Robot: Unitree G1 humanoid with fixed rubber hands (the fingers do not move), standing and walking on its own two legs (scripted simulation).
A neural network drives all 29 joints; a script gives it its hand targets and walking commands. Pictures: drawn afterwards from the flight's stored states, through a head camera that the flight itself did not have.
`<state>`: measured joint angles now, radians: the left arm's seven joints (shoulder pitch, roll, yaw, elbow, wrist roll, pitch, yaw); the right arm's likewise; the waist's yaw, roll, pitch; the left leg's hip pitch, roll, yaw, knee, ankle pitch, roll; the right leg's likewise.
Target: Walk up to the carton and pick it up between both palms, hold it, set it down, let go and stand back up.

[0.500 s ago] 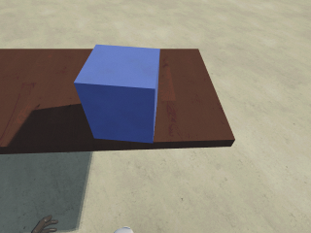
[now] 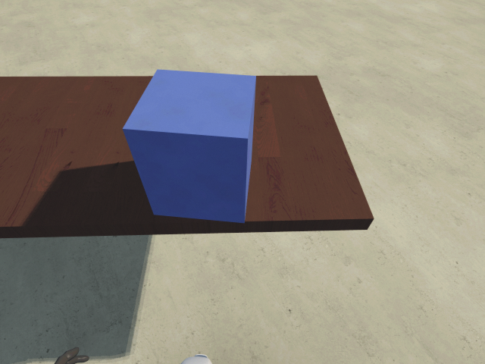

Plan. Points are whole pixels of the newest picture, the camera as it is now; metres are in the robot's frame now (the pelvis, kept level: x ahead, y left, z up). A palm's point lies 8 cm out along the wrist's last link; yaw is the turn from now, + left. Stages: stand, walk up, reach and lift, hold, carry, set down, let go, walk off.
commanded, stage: walk up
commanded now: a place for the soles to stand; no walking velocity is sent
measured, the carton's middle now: (202, 148) +0.54 +0.10 +0.03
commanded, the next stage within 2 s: none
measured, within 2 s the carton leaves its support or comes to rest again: neither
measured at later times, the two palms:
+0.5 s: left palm out of the picture +0.11 +0.39 -0.08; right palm (388, 358) +0.16 -0.23 -0.09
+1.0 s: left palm (19, 327) +0.21 +0.38 -0.06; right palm (386, 338) +0.19 -0.23 -0.09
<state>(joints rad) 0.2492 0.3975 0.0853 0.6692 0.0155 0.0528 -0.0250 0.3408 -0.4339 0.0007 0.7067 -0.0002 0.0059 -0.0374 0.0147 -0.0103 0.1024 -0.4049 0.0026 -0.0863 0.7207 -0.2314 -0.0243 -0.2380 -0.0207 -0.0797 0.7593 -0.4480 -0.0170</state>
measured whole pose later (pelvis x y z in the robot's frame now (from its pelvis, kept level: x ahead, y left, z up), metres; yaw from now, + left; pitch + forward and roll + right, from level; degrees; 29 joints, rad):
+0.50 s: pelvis +0.08 +0.08 +0.00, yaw +3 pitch -3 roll -2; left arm 0.40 0.40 0.06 0.67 0.02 -0.01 0.02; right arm 0.33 -0.42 0.00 0.71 0.00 0.02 0.04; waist 0.01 0.02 0.12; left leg -0.36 -0.05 -0.06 0.75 -0.33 0.05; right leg -0.24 -0.09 -0.08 1.00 -0.54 0.04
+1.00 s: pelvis +0.09 +0.07 +0.01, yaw +4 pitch -4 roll +0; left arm 0.18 0.40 0.02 0.67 0.01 0.01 0.02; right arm 0.32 -0.42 0.00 0.71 0.00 0.03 -0.01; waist 0.01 0.02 0.13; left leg -0.28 -0.07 -0.07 0.71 -0.40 0.00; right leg -0.32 -0.05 -0.08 0.66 -0.27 -0.01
